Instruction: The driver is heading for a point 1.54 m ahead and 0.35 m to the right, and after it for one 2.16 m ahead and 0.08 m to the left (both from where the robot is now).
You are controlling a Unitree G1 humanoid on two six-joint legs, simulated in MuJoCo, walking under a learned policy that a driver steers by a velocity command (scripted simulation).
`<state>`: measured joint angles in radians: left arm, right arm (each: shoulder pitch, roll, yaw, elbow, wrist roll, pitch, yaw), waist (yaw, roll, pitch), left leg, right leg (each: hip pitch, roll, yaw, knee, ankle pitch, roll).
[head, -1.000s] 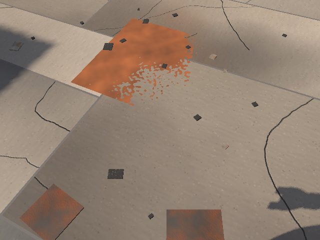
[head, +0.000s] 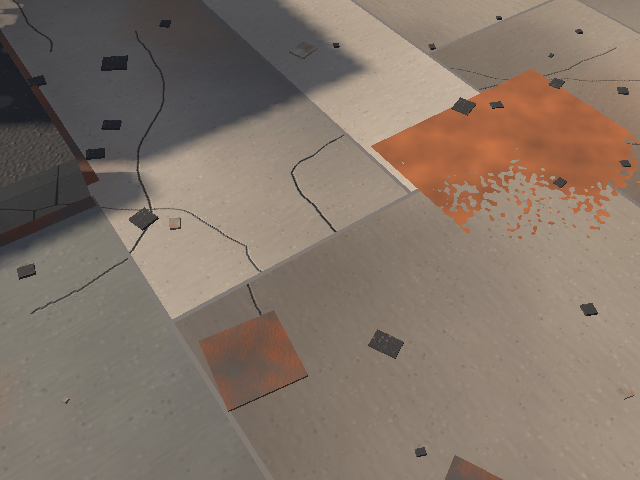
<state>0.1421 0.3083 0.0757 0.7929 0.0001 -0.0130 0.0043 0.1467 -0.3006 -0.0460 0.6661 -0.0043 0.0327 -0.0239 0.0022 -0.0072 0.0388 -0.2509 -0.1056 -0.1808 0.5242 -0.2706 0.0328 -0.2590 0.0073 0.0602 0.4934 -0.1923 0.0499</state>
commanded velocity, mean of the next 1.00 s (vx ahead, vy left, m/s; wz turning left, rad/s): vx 0.14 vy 0.00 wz -0.32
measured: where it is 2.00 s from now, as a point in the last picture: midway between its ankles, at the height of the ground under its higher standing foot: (434, 388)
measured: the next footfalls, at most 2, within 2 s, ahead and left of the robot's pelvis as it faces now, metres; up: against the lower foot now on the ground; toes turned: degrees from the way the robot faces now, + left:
right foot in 0.66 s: +0.00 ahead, -0.16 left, +0.00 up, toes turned -22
left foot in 1.16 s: +0.41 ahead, -0.10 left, +0.00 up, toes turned -16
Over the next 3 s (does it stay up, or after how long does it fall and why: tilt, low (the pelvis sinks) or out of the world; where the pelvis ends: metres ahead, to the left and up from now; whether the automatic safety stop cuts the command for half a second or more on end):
stays up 1.16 -0.30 0.01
